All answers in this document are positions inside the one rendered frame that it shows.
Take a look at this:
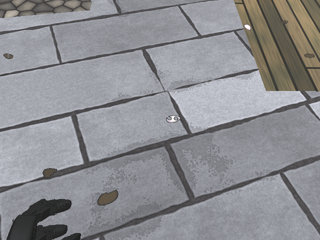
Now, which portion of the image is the left robot hand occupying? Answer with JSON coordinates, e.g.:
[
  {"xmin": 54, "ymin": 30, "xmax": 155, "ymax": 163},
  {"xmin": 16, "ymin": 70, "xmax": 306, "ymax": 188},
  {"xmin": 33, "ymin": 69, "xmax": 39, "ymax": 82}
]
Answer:
[{"xmin": 6, "ymin": 199, "xmax": 81, "ymax": 240}]

